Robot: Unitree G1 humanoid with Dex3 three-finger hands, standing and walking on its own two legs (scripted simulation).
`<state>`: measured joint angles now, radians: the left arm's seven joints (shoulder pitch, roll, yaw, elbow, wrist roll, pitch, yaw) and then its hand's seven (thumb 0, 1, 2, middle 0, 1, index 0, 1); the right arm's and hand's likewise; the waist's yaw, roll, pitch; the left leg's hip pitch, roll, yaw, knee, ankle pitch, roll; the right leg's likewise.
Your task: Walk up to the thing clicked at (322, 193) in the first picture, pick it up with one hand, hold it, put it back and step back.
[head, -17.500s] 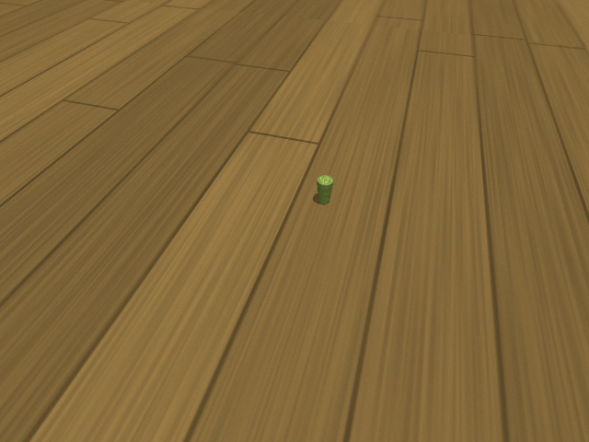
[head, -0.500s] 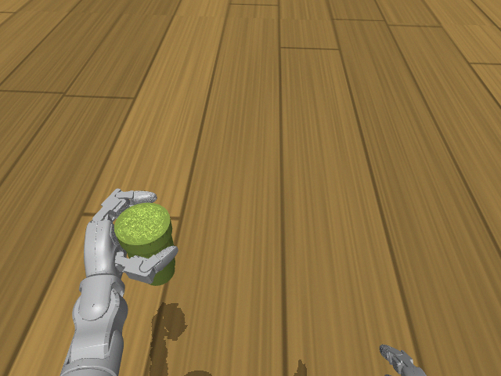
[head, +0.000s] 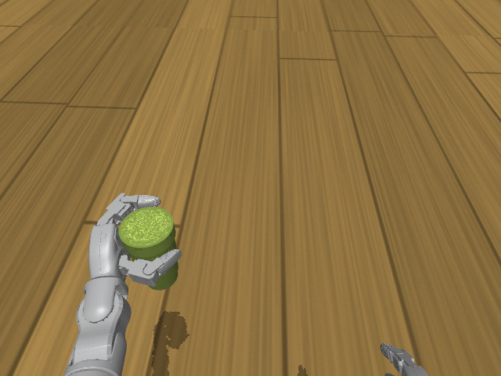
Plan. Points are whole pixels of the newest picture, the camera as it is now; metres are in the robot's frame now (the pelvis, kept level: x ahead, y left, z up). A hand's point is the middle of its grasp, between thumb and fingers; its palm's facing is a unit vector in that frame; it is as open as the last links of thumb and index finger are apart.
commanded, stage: hold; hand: left
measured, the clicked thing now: (155, 253) +0.33 +0.17 +0.02
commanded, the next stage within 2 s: crouch in 1.96 s
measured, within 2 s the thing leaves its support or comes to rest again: neither
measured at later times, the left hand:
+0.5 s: hand (146, 239) +0.33 +0.17 +0.07, palm faces +0.14 -0.99 +0.00, open 10.7 cm
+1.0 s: hand (144, 243) +0.32 +0.17 +0.06, palm faces +0.14 -0.99 -0.01, open 10.7 cm
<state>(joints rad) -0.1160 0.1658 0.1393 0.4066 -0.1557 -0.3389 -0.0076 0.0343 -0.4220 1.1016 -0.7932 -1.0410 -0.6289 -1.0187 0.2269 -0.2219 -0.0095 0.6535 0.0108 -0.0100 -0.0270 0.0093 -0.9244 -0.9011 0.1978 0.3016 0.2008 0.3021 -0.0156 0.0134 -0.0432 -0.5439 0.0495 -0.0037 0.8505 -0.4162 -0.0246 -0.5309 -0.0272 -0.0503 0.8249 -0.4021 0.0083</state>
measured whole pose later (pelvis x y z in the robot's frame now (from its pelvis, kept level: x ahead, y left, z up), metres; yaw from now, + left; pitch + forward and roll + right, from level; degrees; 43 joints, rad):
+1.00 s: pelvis -0.01 +0.00 +0.00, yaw +0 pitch +5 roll -1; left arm -0.12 0.17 0.14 0.41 -0.15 -0.36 -0.01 0.03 -0.42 1.10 -0.79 -1.04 -0.63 -1.02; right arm 0.23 -0.22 -0.01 0.67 0.01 -0.03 -0.02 0.01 -0.92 -0.90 0.20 0.30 0.20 0.30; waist -0.01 0.01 -0.03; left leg -0.52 0.04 0.00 0.83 -0.39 -0.02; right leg -0.51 -0.03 -0.05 0.80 -0.38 0.01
